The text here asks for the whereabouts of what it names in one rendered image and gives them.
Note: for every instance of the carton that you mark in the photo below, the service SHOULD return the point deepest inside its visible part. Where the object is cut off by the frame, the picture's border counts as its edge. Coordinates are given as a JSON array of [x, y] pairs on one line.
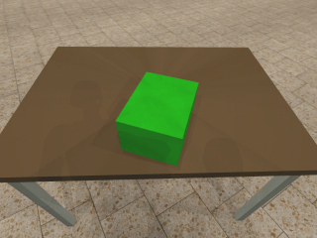
[[154, 122]]

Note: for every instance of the table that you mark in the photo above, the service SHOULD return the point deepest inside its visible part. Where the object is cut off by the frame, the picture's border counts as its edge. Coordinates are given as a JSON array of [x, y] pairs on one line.
[[65, 127]]

